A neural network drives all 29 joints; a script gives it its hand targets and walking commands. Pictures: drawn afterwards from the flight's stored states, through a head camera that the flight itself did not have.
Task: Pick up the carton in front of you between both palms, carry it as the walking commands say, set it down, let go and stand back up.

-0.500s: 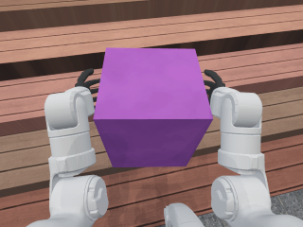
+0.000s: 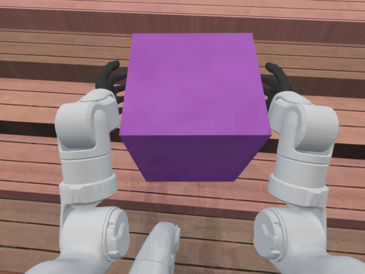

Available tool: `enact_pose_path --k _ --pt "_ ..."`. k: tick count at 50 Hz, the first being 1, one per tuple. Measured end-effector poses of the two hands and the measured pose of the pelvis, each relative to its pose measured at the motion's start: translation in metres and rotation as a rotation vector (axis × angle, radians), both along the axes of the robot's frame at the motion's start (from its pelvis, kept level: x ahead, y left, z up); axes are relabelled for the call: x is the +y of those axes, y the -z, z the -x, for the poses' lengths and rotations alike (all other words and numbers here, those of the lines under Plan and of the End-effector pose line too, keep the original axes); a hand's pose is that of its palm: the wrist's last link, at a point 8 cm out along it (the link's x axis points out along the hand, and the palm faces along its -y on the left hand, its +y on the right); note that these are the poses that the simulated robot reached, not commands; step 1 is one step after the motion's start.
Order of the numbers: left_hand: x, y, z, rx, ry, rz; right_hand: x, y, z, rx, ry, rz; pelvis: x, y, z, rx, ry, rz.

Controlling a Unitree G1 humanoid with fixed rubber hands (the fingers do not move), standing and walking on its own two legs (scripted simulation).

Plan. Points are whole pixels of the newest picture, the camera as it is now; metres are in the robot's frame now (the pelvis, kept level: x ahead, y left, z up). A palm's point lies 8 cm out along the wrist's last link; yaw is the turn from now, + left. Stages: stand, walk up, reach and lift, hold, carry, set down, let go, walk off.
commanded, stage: carry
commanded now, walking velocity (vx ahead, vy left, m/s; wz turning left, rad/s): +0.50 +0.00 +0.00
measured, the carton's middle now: (191, 118) +0.41 +0.06 +0.11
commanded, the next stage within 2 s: none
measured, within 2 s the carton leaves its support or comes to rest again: neither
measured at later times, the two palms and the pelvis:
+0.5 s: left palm out of the picture +0.71 +0.11 +0.30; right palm out of the picture +0.66 -0.19 +0.30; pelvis +0.30 +0.02 +0.12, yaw -3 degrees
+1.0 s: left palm out of the picture +0.97 +0.07 +0.42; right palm out of the picture +0.98 -0.23 +0.41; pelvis +0.60 -0.09 +0.24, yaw -1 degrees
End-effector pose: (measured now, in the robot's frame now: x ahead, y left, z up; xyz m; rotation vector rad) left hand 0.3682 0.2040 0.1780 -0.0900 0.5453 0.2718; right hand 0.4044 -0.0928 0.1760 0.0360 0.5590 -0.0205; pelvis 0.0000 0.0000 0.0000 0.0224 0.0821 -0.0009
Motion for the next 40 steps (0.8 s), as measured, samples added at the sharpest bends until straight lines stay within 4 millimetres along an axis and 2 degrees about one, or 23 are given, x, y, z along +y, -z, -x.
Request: enact_pose_path --k 2,5,8,10,13,16,20,25,29,33,36,40 --pt "-0.003 -0.025 -0.029 -0.008 0.016 -0.027 -0.003 -0.018 -0.025 -0.011 0.005 -0.007 0.005 -0.004 -0.029 -0.008 0.014 -0.009" --pt "-0.013 -0.051 -0.078 0.011 0.062 -0.054 -0.015 -0.038 -0.062 0.004 0.034 -0.005 0.012 -0.011 -0.076 -0.017 0.023 -0.029" --pt "-0.030 -0.065 -0.133 0.046 0.129 -0.067 -0.032 -0.049 -0.098 0.038 0.082 0.010 0.023 -0.016 -0.124 -0.007 0.026 -0.040" --pt "-0.045 -0.067 -0.171 0.085 0.189 -0.061 -0.047 -0.053 -0.118 0.078 0.131 0.031 0.031 -0.024 -0.155 -0.007 0.030 -0.046" --pt "-0.070 -0.062 -0.218 0.166 0.270 -0.040 -0.068 -0.051 -0.134 0.164 0.204 0.068 0.038 -0.045 -0.182 -0.023 0.035 -0.055" --pt "-0.088 -0.062 -0.246 0.235 0.300 -0.013 -0.083 -0.051 -0.146 0.236 0.247 0.067 0.040 -0.074 -0.207 -0.034 0.039 -0.041" --pt "-0.096 -0.088 -0.287 0.207 0.301 0.001 -0.092 -0.079 -0.185 0.208 0.268 0.052 0.037 -0.105 -0.243 -0.034 0.053 -0.002" --pt "-0.095 -0.125 -0.344 0.109 0.268 0.032 -0.093 -0.127 -0.257 0.109 0.250 0.069 0.015 -0.121 -0.300 -0.008 0.047 0.011" --pt "-0.098 -0.139 -0.390 0.095 0.238 0.041 -0.098 -0.149 -0.317 0.094 0.215 0.090 -0.012 -0.130 -0.356 -0.006 0.029 0.035" --pt "-0.102 -0.139 -0.440 0.126 0.193 0.020 -0.104 -0.153 -0.388 0.123 0.158 0.086 -0.042 -0.137 -0.419 0.011 0.025 0.067" --pt "-0.101 -0.135 -0.467 0.164 0.119 -0.017 -0.104 -0.147 -0.444 0.157 0.076 0.064 -0.068 -0.146 -0.460 -0.010 0.035 0.075" --pt "-0.106 -0.136 -0.490 0.234 0.077 -0.034 -0.107 -0.144 -0.487 0.226 0.044 0.016 -0.081 -0.178 -0.494 -0.026 0.028 0.071"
